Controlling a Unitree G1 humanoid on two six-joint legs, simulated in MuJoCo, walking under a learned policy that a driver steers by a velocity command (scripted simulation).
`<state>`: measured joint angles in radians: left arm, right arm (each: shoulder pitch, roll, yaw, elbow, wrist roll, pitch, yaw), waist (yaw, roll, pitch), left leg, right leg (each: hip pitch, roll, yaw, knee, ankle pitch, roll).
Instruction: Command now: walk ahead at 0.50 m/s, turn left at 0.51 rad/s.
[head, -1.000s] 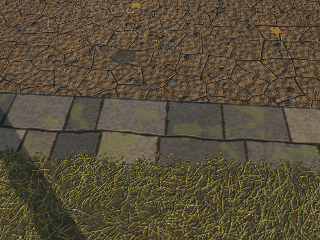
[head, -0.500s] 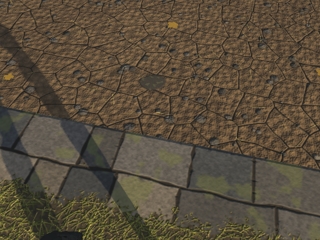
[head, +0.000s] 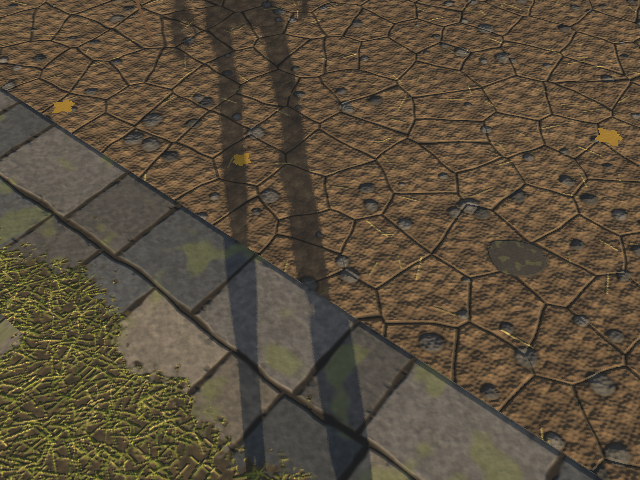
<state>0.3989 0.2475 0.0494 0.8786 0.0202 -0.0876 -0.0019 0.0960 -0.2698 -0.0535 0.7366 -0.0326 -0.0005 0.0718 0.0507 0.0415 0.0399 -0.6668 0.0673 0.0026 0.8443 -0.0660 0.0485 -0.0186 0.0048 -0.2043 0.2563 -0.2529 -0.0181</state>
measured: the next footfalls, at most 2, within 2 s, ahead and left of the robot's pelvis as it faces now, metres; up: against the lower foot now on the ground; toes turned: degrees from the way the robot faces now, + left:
left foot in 0.14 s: +0.22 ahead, +0.12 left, +0.00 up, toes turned +7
right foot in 0.64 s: +0.39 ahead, -0.03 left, +0.00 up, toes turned -10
